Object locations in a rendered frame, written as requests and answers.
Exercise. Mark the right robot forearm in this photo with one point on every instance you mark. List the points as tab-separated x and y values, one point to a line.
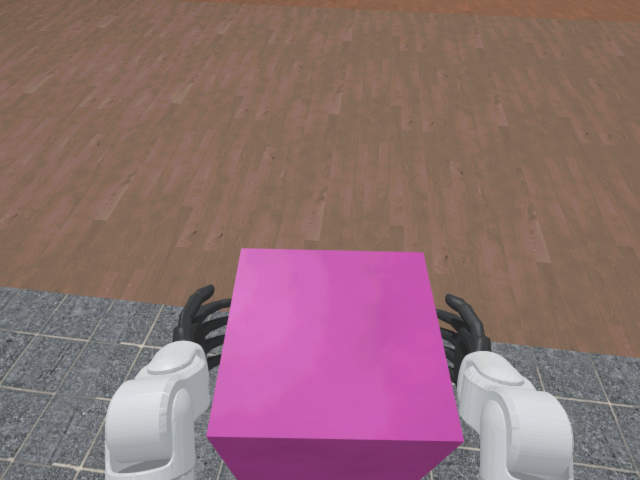
524	434

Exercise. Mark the right robot hand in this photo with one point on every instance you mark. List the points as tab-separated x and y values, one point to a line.
470	337

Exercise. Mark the left robot forearm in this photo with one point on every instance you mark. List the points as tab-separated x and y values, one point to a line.
149	426

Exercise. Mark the carton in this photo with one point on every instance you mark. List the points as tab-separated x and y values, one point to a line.
333	368

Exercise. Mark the left robot hand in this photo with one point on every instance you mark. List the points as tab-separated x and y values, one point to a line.
191	327

